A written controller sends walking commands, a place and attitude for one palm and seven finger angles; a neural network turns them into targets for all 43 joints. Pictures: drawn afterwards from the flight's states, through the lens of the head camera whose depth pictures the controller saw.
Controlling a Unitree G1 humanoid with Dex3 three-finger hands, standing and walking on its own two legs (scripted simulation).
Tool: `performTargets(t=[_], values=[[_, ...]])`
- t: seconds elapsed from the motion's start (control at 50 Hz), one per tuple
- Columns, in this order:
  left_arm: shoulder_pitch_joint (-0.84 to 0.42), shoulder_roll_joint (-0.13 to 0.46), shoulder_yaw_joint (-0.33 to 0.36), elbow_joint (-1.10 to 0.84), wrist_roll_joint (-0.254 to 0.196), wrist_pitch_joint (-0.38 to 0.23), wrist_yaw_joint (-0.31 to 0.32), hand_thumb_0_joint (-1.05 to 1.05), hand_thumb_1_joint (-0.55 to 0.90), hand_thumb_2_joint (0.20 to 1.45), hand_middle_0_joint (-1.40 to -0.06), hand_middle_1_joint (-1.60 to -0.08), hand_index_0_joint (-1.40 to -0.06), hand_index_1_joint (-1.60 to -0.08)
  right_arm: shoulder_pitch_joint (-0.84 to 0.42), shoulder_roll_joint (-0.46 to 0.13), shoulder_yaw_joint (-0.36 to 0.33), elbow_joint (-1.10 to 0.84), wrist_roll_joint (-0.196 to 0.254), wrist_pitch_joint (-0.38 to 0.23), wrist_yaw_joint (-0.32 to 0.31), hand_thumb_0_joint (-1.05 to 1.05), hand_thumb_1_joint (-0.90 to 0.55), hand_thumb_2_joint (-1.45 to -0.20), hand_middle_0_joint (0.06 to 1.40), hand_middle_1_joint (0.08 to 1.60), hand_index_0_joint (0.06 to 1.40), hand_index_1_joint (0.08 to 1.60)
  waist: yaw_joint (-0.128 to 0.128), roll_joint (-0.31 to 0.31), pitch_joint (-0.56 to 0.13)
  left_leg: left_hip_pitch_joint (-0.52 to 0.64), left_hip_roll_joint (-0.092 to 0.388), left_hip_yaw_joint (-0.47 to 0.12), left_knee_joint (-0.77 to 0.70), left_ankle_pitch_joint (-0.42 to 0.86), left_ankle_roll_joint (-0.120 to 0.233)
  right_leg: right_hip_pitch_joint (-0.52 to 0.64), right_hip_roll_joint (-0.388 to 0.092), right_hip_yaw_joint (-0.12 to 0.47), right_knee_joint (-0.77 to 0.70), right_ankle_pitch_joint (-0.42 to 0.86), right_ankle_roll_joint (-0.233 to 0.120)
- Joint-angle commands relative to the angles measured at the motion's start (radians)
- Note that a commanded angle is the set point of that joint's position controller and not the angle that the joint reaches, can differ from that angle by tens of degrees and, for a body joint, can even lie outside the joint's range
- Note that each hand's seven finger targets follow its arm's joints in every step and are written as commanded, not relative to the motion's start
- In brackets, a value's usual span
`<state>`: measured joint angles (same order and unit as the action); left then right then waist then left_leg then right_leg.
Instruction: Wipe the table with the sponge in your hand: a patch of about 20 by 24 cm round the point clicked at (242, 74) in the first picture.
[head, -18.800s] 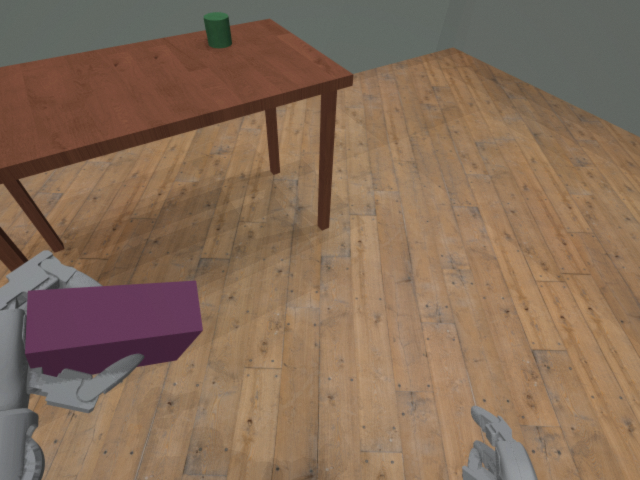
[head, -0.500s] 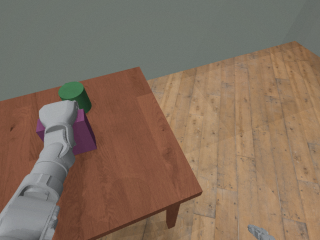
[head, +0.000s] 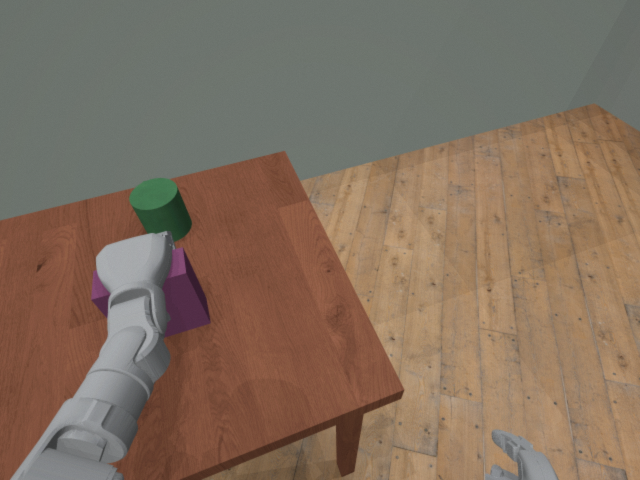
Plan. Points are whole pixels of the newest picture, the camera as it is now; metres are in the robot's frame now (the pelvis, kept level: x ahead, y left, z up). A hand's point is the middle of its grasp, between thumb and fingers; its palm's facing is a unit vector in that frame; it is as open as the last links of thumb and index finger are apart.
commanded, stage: wipe back along the middle lane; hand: left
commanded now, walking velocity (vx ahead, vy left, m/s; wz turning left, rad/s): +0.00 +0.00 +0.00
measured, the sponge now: (161, 307) +0.35 +0.27 -0.02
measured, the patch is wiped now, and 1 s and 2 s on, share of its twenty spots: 0.70 0.80 0.85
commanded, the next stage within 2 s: slide across to the third lane in 1.22 s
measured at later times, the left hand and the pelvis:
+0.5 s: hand (158, 314) +0.31 +0.24 +0.03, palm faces -0.01 -0.03 -1.00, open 9.4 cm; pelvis +0.00 +0.00 +0.00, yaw +0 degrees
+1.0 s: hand (161, 350) +0.26 +0.22 +0.03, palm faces +0.02 -0.07 -1.00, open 9.4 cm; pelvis -0.01 -0.01 +0.00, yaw -1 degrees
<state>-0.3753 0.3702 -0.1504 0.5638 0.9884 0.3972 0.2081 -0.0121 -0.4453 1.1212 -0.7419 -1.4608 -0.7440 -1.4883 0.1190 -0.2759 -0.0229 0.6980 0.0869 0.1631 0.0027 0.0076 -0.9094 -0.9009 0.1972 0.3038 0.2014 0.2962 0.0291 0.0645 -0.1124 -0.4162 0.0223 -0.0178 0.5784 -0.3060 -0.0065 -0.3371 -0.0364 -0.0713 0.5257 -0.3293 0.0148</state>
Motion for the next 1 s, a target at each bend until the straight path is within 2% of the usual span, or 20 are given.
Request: performTargets(t=[0.0, 0.18, 0.26, 0.28, 0.34, 0.38, 0.4, 0.44, 0.46, 0.48, 0.5, 0.58, 0.6, 0.68, 0.72, 0.78, 0.8, 0.88, 0.9, 0.98], values=[[-0.068, 0.046, -0.019, -0.089, -0.021, -0.003, -0.037, 0.000, 0.100, 1.300, -1.200, -1.600, -1.200, -1.600, -0.100, -0.126, -0.039, -0.150, -0.001, -0.036, -0.007, 0.000, -0.900, -0.900, 0.200, 0.300, 0.200, 0.300, -0.001, -0.095, -0.196, 0.158, -0.034, 0.002, -0.032, 0.367, 0.043, 0.068, 0.049, -0.021, -0.025, 0.400, -0.072], [0.001, 0.033, -0.025, -0.162, -0.024, 0.035, -0.031, 0.000, 0.100, 1.300, -1.200, -1.600, -1.200, -1.600, -0.137, -0.126, -0.031, -0.160, -0.001, -0.038, -0.001, 0.000, -0.900, -0.900, 0.200, 0.300, 0.200, 0.300, 0.007, -0.123, -0.165, 0.151, -0.030, -0.001, -0.038, 0.339, 0.039, 0.067, 0.052, -0.017, -0.023, 0.386, -0.071], [0.078, -0.006, -0.047, -0.211, -0.042, 0.050, -0.032, 0.000, 0.100, 1.300, -1.200, -1.600, -1.200, -1.600, -0.153, -0.115, -0.027, -0.175, 0.002, -0.045, 0.002, 0.000, -0.900, -0.900, 0.200, 0.300, 0.200, 0.300, 0.015, -0.133, -0.167, 0.150, -0.037, 0.010, -0.033, 0.349, 0.042, 0.095, 0.047, -0.016, -0.020, 0.429, -0.066], [0.111, 0.046, 0.004, -0.219, -0.042, 0.055, -0.029, 0.000, 0.100, 1.300, -1.200, -1.600, -1.200, -1.600, -0.155, -0.123, -0.028, -0.175, 0.000, -0.043, 0.002, 0.000, -0.900, -0.900, 0.200, 0.300, 0.200, 0.300, 0.028, -0.135, -0.172, 0.149, -0.034, 0.004, -0.039, 0.348, 0.038, 0.108, 0.048, -0.012, -0.021, 0.425, -0.068], [0.141, -0.021, -0.054, -0.268, -0.048, 0.061, -0.033, 0.000, 0.100, 1.300, -1.200, -1.600, -1.200, -1.600, -0.171, -0.111, -0.024, -0.187, 0.003, -0.049, 0.007, 0.000, -0.900, -0.900, 0.200, 0.300, 0.200, 0.300, 0.020, -0.141, -0.154, 0.151, -0.035, 0.008, -0.037, 0.356, 0.040, 0.100, 0.048, -0.019, -0.017, 0.433, -0.064], [0.156, 0.015, -0.023, -0.269, -0.042, 0.073, -0.029, 0.000, 0.100, 1.300, -1.200, -1.600, -1.200, -1.600, -0.175, -0.118, -0.024, -0.182, 0.002, -0.046, 0.008, 0.000, -0.900, -0.900, 0.200, 0.300, 0.200, 0.300, 0.027, -0.136, -0.137, 0.146, -0.032, 0.004, -0.044, 0.342, 0.036, 0.094, 0.051, -0.014, -0.020, 0.413, -0.068], [0.159, -0.027, -0.058, -0.303, -0.051, 0.074, -0.031, 0.000, 0.100, 1.300, -1.200, -1.600, -1.200, -1.600, -0.181, -0.110, -0.023, -0.193, 0.003, -0.050, 0.009, 0.000, -0.900, -0.900, 0.200, 0.300, 0.200, 0.300, 0.022, -0.131, -0.144, 0.150, -0.036, 0.009, -0.042, 0.339, 0.039, 0.104, 0.049, -0.017, -0.018, 0.418, -0.065], [0.222, 0.002, -0.027, -0.309, -0.056, 0.078, -0.030, 0.000, 0.100, 1.300, -1.200, -1.600, -1.200, -1.600, -0.185, -0.111, -0.022, -0.196, 0.004, -0.054, 0.010, 0.000, -0.900, -0.900, 0.200, 0.300, 0.200, 0.300, 0.033, -0.148, -0.143, 0.145, -0.038, 0.013, -0.038, 0.347, 0.039, 0.121, 0.046, -0.013, -0.018, 0.448, -0.063], [0.222, -0.020, -0.047, -0.329, -0.055, 0.079, -0.032, 0.000, 0.100, 1.300, -1.200, -1.600, -1.200, -1.600, -0.190, -0.109, -0.021, -0.197, 0.004, -0.055, 0.011, 0.000, -0.900, -0.900, 0.200, 0.300, 0.200, 0.300, 0.029, -0.147, -0.146, 0.149, -0.039, 0.016, -0.036, 0.357, 0.039, 0.122, 0.045, -0.011, -0.015, 0.469, -0.062], [0.254, 0.022, -0.007, -0.333, -0.052, 0.081, -0.028, 0.000, 0.100, 1.300, -1.200, -1.600, -1.200, -1.600, -0.190, -0.114, -0.026, -0.194, 0.003, -0.055, 0.012, 0.000, -0.900, -0.900, 0.200, 0.300, 0.200, 0.300, 0.039, -0.147, -0.147, 0.146, -0.036, 0.010, -0.040, 0.351, 0.036, 0.126, 0.048, -0.006, -0.017, 0.455, -0.064], [0.243, -0.038, -0.063, -0.359, -0.055, 0.082, -0.031, 0.000, 0.100, 1.300, -1.200, -1.600, -1.200, -1.600, -0.196, -0.105, -0.020, -0.203, 0.004, -0.057, 0.013, 0.000, -0.900, -0.900, 0.200, 0.300, 0.200, 0.300, 0.029, -0.134, -0.149, 0.152, -0.039, 0.016, -0.039, 0.355, 0.038, 0.125, 0.046, -0.013, -0.012, 0.459, -0.062], [0.282, 0.005, -0.026, -0.378, -0.050, 0.095, -0.026, 0.000, 0.100, 1.300, -1.200, -1.600, -1.200, -1.600, -0.206, -0.112, -0.022, -0.199, 0.004, -0.058, 0.016, 0.000, -0.900, -0.900, 0.200, 0.300, 0.200, 0.300, 0.040, -0.130, -0.122, 0.149, -0.034, 0.012, -0.046, 0.336, 0.034, 0.114, 0.050, -0.006, -0.017, 0.433, -0.067], [0.292, -0.047, -0.070, -0.415, -0.061, 0.096, -0.028, 0.000, 0.100, 1.300, -1.200, -1.600, -1.200, -1.600, -0.215, -0.100, -0.020, -0.214, 0.006, -0.061, 0.018, 0.000, -0.900, -0.900, 0.200, 0.300, 0.200, 0.300, 0.036, -0.128, -0.127, 0.154, -0.038, 0.015, -0.046, 0.336, 0.038, 0.122, 0.048, -0.013, -0.015, 0.434, -0.063], [0.331, -0.020, -0.049, -0.422, -0.052, 0.103, -0.028, 0.000, 0.100, 1.300, -1.200, -1.600, -1.200, -1.600, -0.220, -0.104, -0.022, -0.210, 0.005, -0.064, 0.018, 0.000, -0.900, -0.900, 0.200, 0.300, 0.200, 0.300, 0.044, -0.146, -0.121, 0.153, -0.036, 0.013, -0.046, 0.328, 0.037, 0.117, 0.052, -0.005, -0.017, 0.425, -0.065], [0.360, -0.065, -0.092, -0.448, -0.053, 0.102, -0.031, 0.000, 0.100, 1.300, -1.200, -1.600, -1.200, -1.600, -0.233, -0.095, -0.019, -0.219, 0.008, -0.066, 0.023, 0.000, -0.900, -0.900, 0.200, 0.300, 0.200, 0.300, 0.041, -0.144, -0.113, 0.156, -0.036, 0.016, -0.042, 0.335, 0.038, 0.114, 0.050, -0.012, -0.013, 0.428, -0.063], [0.394, -0.040, -0.072, -0.466, -0.048, 0.104, -0.030, 0.000, 0.100, 1.300, -1.200, -1.600, -1.200, -1.600, -0.241, -0.099, -0.022, -0.218, 0.006, -0.066, 0.029, 0.000, -0.900, -0.900, 0.200, 0.300, 0.200, 0.300, 0.051, -0.140, -0.116, 0.152, -0.035, 0.012, -0.043, 0.328, 0.036, 0.117, 0.052, -0.002, -0.010, 0.424, -0.067], [0.386, -0.068, -0.098, -0.485, -0.052, 0.103, -0.030, 0.000, 0.100, 1.300, -1.200, -1.600, -1.200, -1.600, -0.245, -0.092, -0.020, -0.222, 0.007, -0.065, 0.030, 0.000, -0.900, -0.900, 0.200, 0.300, 0.200, 0.300, 0.044, -0.134, -0.123, 0.157, -0.036, 0.017, -0.040, 0.329, 0.037, 0.120, 0.049, -0.006, -0.004, 0.428, -0.065], [0.442, -0.036, -0.069, -0.506, -0.051, 0.109, -0.025, 0.000, 0.100, 1.300, -1.200, -1.600, -1.200, -1.600, -0.256, -0.094, -0.021, -0.225, 0.007, -0.066, 0.032, 0.000, -0.900, -0.900, 0.200, 0.300, 0.200, 0.300, 0.057, -0.146, -0.099, 0.148, -0.034, 0.013, -0.045, 0.309, 0.036, 0.115, 0.053, 0.001, -0.013, 0.404, -0.066], [0.431, -0.075, -0.111, -0.530, -0.052, 0.108, -0.027, 0.000, 0.100, 1.300, -1.200, -1.600, -1.200, -1.600, -0.262, -0.087, -0.017, -0.231, 0.008, -0.066, 0.032, 0.000, -0.900, -0.900, 0.200, 0.300, 0.200, 0.300, 0.047, -0.148, -0.103, 0.152, -0.037, 0.019, -0.043, 0.306, 0.038, 0.119, 0.050, -0.002, -0.008, 0.407, -0.063], [0.502, -0.057, -0.097, -0.555, -0.041, 0.112, -0.027, 0.000, 0.100, 1.300, -1.200, -1.600, -1.200, -1.600, -0.270, -0.087, -0.020, -0.234, 0.006, -0.070, 0.041, 0.000, -0.900, -0.900, 0.200, 0.300, 0.200, 0.300, 0.060, -0.144, -0.096, 0.150, -0.034, 0.015, -0.039, 0.316, 0.036, 0.118, 0.053, 0.003, -0.003, 0.416, -0.067]])
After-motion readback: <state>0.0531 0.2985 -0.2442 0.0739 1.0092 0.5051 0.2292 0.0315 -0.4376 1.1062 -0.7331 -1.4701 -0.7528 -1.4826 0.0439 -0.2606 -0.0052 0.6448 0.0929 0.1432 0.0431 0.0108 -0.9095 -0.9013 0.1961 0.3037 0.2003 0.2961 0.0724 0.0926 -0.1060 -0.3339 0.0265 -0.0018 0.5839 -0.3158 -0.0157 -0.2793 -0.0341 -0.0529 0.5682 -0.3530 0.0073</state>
